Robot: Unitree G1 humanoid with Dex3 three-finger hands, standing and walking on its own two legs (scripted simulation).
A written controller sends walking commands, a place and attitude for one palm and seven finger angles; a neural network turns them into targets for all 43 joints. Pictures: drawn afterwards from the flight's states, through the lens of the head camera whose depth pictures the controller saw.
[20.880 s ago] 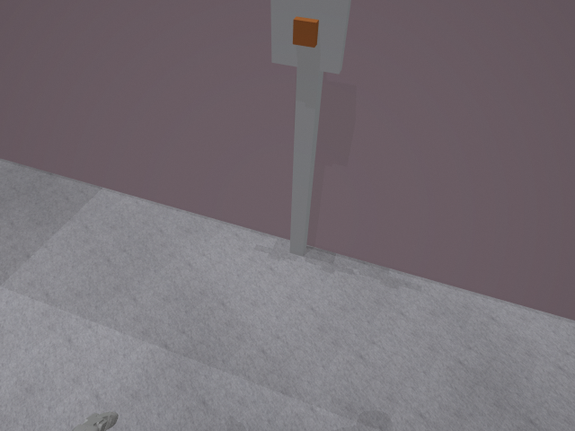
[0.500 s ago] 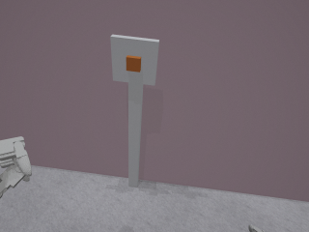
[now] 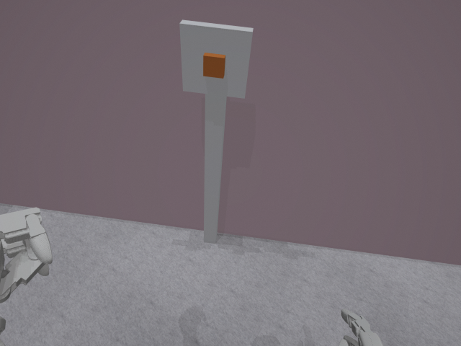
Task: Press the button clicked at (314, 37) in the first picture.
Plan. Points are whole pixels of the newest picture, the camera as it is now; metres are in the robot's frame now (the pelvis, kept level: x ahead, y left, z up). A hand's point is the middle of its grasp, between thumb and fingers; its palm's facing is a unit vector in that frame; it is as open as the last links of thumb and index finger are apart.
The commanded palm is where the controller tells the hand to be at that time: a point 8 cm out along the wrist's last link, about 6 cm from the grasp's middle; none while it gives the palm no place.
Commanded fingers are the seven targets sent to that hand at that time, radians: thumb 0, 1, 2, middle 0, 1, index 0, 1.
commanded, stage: stop stepping back and stand still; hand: left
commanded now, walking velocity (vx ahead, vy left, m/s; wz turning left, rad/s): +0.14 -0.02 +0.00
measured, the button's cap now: (214, 65) +0.74 +0.13 +0.16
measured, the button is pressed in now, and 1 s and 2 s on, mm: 0 0 0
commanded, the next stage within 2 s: let the arm hang, fingers relaxed in 0.30 s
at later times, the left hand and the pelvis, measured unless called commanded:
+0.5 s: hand (69, 284) +0.19 +0.28 +0.04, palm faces +0.27 -0.85 -0.45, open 3.0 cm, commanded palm none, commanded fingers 0.00 0.90 0.90 -1.08 -1.26 -1.08 -1.26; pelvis -0.01 +0.02 -0.02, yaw +4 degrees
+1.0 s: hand out of the picture -0.06 +0.20 -0.17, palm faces +0.13 -0.96 -0.25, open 5.7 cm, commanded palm none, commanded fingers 0.00 0.90 0.90 -0.20 -0.30 -0.20 -0.30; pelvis -0.03 +0.00 +0.00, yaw +6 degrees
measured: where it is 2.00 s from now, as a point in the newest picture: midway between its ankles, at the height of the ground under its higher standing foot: outside the picture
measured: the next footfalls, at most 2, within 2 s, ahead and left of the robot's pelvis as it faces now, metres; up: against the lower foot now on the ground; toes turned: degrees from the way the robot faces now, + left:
left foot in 0.08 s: +0.03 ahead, +0.13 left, +0.00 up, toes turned +5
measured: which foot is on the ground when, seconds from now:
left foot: up 0.00-0.06, down 0.08-1.00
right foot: down 0.00-1.00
